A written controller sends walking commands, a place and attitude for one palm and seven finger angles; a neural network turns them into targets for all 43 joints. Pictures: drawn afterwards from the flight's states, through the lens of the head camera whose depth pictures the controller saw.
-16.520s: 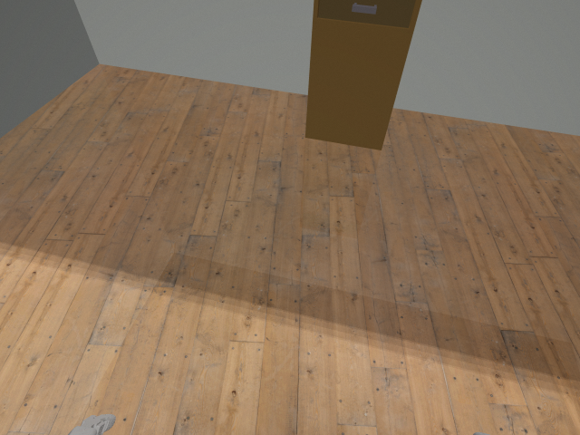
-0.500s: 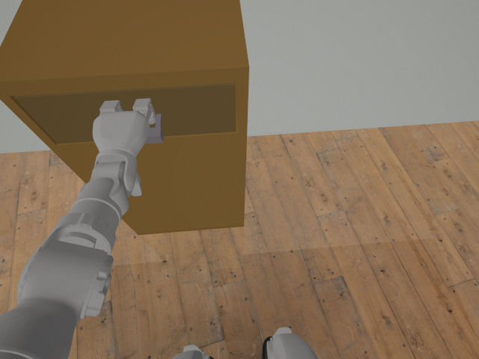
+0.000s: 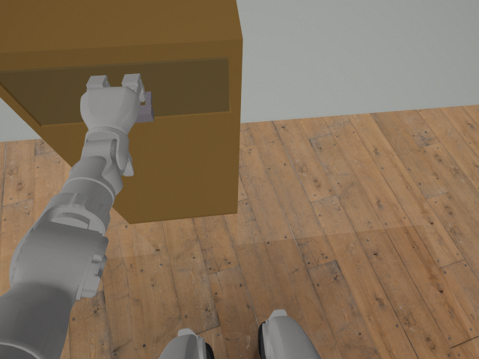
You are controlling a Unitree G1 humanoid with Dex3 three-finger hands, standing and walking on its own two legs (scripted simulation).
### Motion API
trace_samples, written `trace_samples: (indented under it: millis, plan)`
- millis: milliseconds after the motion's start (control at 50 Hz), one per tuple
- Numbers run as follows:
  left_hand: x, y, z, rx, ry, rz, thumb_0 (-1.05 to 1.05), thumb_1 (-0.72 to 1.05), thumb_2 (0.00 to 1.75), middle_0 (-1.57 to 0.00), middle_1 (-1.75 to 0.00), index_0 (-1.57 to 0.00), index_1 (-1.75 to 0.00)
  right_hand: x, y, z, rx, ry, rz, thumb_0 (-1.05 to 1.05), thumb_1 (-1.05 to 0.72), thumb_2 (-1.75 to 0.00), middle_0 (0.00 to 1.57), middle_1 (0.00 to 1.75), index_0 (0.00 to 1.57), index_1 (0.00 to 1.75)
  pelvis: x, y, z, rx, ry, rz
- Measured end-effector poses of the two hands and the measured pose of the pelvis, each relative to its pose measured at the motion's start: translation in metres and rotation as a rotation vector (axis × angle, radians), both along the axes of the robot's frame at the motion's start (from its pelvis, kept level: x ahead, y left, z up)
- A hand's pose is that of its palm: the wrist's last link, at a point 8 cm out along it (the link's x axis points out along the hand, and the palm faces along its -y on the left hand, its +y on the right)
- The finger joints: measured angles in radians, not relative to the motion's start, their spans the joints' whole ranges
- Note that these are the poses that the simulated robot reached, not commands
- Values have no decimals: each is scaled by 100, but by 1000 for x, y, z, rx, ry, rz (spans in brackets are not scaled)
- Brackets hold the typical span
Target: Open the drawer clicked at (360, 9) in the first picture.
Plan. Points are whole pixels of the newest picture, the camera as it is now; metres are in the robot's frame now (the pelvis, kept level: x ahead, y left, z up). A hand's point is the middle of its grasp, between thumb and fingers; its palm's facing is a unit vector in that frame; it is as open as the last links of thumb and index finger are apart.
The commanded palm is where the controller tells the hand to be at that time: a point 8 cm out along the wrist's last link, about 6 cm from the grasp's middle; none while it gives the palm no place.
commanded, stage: lower the fingers behind the handle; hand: left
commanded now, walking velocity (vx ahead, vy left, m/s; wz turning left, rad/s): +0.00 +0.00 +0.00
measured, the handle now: (126, 106) +0.57 +0.16 +0.02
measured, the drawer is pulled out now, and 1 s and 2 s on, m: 0.00 0.00 0.00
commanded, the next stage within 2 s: lift the fingers back up to retry in 0.22 s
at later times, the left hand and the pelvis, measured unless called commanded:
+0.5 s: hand (122, 126) +0.52 +0.16 +0.02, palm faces -0.04 +0.01 -1.00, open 13.8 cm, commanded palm +0.50 +0.18 +0.08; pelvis -0.01 +0.00 +0.00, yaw +0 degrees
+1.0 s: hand (113, 108) +0.53 +0.16 +0.06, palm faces -0.05 -0.03 -1.00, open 13.7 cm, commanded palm +0.50 +0.17 +0.13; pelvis +0.05 +0.00 +0.04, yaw +0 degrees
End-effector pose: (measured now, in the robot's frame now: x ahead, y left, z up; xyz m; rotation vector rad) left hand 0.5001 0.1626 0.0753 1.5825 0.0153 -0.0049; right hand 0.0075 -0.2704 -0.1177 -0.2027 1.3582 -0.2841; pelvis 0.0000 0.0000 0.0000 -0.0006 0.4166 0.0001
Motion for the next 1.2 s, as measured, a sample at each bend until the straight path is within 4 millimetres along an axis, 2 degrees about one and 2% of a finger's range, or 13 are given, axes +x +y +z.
trace_samples:
  millis: [380, 520, 660, 840, 1020, 1200]
  plan:
    - [1, 0, 1, 5, 11, 1, 0, -49, 30, -30, -130, -31, -124, -27, 7, -3, -3, 26, -15, 1, -90, -90, 20, 30, 20, 30, -11, 4, -5, -3, 10, 1]
    - [2, 0, 4, -3, 35, 3, 0, -49, 30, -30, -129, -32, -122, -26, 9, 2, 0, 25, -32, 1, -90, -90, 20, 30, 20, 30, -8, 5, 2, -5, -3, -2]
    - [4, 3, 14, -18, 48, -4, 0, -49, 30, -32, -124, -32, -120, -18, 11, 14, 9, 32, -39, 1, -90, -90, 20, 30, 20, 30, 5, 5, 15, -6, -25, -4]
    - [9, 4, 31, -26, 41, -7, 0, -49, 30, -33, -121, -33, -121, 11, 8, 25, 24, 41, -26, 1, -90, -90, 20, 30, 20, 30, 29, 4, 31, -9, -61, 4]
    - [9, 4, 43, -36, 41, -13, 0, -49, 30, -36, -121, -34, -121, 63, 4, 30, 33, -22, 8, 1, -90, -90, 20, 30, 20, 30, 50, 0, 41, -6, -97, 10]
    - [4, -1, 55, -36, 14, 0, 0, -49, 30, -33, -120, -32, -120, 109, 3, 30, 64, -93, 51, 1, -91, -90, 20, 30, 20, 30, 60, -6, 45, 2, -116, 10]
